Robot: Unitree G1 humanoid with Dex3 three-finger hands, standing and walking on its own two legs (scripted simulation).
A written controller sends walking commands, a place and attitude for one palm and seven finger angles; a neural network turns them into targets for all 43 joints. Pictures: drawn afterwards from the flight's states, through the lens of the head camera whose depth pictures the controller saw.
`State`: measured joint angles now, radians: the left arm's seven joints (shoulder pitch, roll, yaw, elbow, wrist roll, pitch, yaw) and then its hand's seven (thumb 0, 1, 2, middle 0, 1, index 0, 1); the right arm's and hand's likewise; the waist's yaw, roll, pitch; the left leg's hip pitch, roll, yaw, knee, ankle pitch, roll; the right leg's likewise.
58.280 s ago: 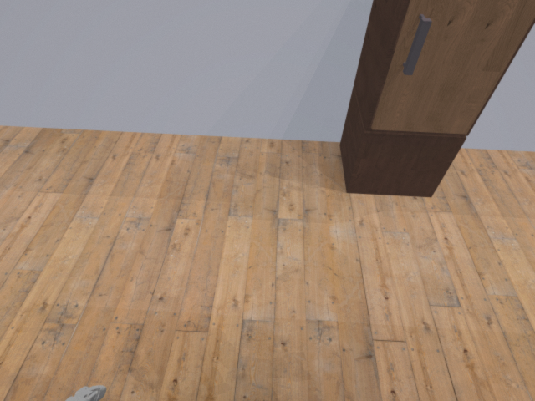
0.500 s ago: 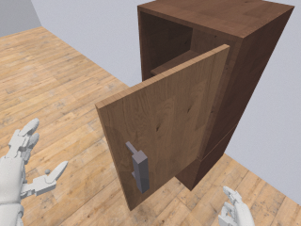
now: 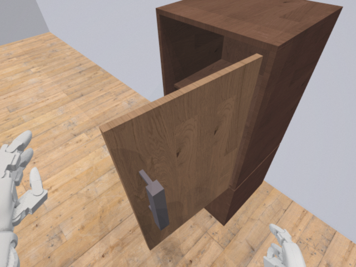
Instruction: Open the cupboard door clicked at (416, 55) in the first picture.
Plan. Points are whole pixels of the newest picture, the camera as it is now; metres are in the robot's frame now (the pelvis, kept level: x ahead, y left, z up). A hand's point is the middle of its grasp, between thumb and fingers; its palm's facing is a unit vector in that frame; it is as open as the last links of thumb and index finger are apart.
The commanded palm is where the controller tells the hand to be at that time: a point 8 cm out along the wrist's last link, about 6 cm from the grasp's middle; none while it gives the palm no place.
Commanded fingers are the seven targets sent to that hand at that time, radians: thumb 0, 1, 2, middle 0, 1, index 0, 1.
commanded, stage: draw the hand back to the body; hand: left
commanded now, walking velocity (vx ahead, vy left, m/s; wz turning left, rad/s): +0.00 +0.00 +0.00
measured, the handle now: (153, 200) +0.26 +0.10 +0.02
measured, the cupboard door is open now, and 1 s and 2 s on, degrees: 84 84 84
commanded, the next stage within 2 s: step back with the hand held close in 0.04 s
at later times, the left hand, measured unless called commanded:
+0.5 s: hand (34, 202) +0.17 +0.27 +0.15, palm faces +0.31 -0.80 -0.52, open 7.4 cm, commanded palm +0.11 +0.31 +0.17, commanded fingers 0.00 0.90 0.90 -0.20 -0.30 -0.20 -0.30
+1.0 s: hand out of the picture +0.04 +0.31 +0.15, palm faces +0.46 -0.76 -0.45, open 7.4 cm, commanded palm -0.02 +0.35 +0.17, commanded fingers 0.00 0.90 0.90 -0.20 -0.30 -0.20 -0.30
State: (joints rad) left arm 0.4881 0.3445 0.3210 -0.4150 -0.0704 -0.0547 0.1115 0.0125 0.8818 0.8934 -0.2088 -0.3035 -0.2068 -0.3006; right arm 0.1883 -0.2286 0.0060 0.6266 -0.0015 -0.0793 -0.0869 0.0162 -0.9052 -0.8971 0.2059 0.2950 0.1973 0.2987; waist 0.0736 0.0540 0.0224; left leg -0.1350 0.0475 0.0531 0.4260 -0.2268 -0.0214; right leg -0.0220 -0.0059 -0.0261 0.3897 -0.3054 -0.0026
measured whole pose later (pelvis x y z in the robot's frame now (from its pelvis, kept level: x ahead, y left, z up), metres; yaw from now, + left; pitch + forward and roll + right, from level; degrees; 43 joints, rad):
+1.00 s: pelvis -0.14 +0.05 -0.02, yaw +2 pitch -1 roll -2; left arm 0.55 0.38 0.39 -0.56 -0.03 -0.19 0.16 0.01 0.89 0.90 -0.21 -0.30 -0.21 -0.30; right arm 0.19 -0.21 -0.01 0.62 0.00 -0.07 -0.08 0.02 -0.90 -0.90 0.21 0.30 0.20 0.30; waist 0.03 0.03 0.06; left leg -0.41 0.00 0.02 0.59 -0.17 0.03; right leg -0.32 0.01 0.03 0.57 -0.24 0.04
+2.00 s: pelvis -0.28 +0.05 -0.01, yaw -2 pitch -2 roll +0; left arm 0.48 0.38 0.41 -0.43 -0.02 -0.18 0.17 0.01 0.89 0.90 -0.21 -0.30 -0.20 -0.30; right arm 0.24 -0.16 0.01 0.66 -0.02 -0.15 -0.07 0.02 -0.91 -0.90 0.21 0.29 0.20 0.30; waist -0.01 -0.02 0.02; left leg -0.30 -0.02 0.04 0.49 -0.15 0.04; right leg -0.20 0.02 -0.02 0.64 -0.43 -0.01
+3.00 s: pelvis -0.25 +0.03 +0.00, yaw -1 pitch -3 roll +0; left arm 0.31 0.08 0.00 1.15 0.01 -0.01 0.04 0.00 0.92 0.90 -0.20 -0.30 -0.20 -0.30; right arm 0.29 -0.12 0.00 1.16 -0.02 0.01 -0.04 0.01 -0.92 -0.90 0.20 0.29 0.19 0.30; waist -0.01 0.01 0.03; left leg -0.23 -0.01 0.01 0.43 -0.16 0.01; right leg -0.07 0.03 -0.07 0.42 -0.32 -0.05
